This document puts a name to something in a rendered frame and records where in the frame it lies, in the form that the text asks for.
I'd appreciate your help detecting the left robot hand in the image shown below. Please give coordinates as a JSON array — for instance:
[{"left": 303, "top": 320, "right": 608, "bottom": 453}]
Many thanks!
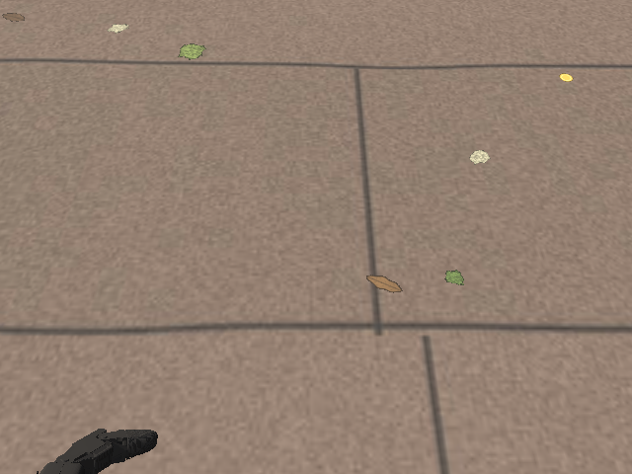
[{"left": 37, "top": 429, "right": 158, "bottom": 474}]

